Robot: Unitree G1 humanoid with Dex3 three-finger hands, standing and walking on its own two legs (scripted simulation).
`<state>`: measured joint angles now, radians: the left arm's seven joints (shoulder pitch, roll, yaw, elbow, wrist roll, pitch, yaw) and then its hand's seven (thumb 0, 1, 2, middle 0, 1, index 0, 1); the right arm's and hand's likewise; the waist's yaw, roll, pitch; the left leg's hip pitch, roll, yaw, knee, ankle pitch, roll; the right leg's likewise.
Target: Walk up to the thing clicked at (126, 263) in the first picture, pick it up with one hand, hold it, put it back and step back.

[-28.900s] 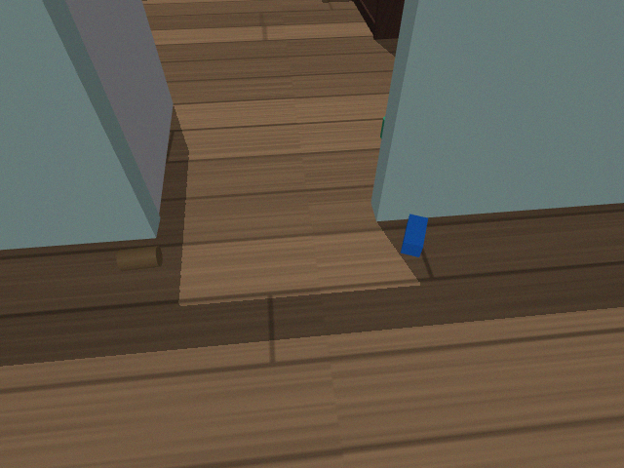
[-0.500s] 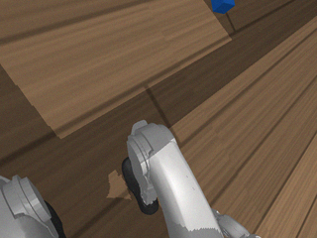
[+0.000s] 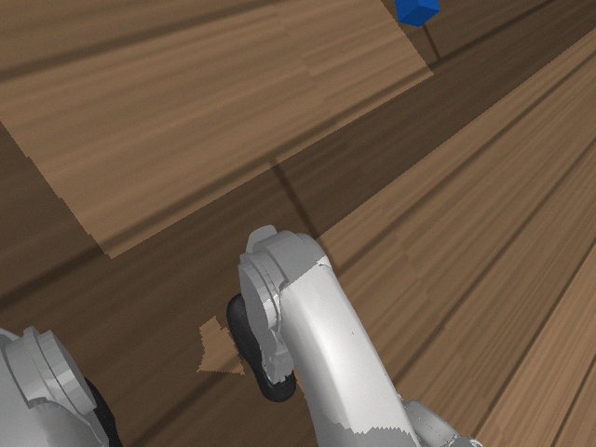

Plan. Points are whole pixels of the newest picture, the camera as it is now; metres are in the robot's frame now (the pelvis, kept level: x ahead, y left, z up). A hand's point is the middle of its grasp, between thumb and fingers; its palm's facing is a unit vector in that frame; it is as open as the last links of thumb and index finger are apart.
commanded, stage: close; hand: left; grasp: from above
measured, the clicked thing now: out of the picture +0.48 +0.32 -0.27
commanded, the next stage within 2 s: settle in 0.16 s
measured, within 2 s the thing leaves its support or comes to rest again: leaves its support in 0.62 s
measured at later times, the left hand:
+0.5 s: hand out of the picture +0.47 +0.32 -0.23, palm faces -0.39 -0.19 -0.90, open 10.7 cm
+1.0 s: hand out of the picture +0.47 +0.33 -0.15, palm faces -0.37 -0.18 -0.91, open 10.5 cm
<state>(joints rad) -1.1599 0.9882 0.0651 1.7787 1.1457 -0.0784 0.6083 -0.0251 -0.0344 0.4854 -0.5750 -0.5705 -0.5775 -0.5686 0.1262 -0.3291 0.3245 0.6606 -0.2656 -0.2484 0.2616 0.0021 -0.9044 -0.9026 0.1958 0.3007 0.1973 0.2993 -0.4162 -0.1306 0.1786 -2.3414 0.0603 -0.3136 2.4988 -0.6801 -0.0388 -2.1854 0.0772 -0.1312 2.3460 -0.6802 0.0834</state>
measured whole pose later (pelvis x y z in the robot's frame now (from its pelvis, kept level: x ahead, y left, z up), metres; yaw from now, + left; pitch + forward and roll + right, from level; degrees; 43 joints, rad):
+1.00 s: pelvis +0.01 -0.01 +0.01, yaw +4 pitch +33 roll -10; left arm -1.04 0.74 0.06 1.44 1.10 0.04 0.36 -0.02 -0.03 0.28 -0.80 -0.31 -0.80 -0.31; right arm 0.15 -0.31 0.13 0.69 -0.15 -0.12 0.26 0.00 -0.92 -0.90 0.20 0.30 0.20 0.30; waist -0.30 0.00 -0.02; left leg -2.35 0.06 -0.23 2.42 -0.67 -0.04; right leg -2.23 0.05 -0.07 2.34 -0.70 0.06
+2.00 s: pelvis +0.00 -0.01 +0.15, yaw +11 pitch +32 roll -5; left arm -0.67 0.54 -0.05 0.89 0.99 0.09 0.09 -0.01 0.03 0.22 -0.75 -0.35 -0.75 -0.35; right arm 0.16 -0.26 -0.01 0.66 -0.01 0.06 0.04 0.01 -0.90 -0.90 0.20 0.30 0.20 0.30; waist -0.12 0.05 -0.19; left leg -1.93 0.06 -0.10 1.95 -0.60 -0.03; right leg -1.84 -0.01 -0.02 1.93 -0.65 0.04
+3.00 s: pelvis +0.06 +0.01 +0.42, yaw +14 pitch +10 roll -1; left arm -0.38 0.34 -0.19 0.89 0.95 0.15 0.15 -0.01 0.01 0.27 -0.78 -0.27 -0.79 -0.27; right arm 0.25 -0.24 -0.04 0.76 0.03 -0.01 -0.04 0.01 -0.89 -0.90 0.20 0.30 0.20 0.30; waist -0.06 0.03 -0.08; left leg -0.65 0.06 0.02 0.83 -0.35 -0.02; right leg -0.60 -0.03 0.00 0.81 -0.38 0.04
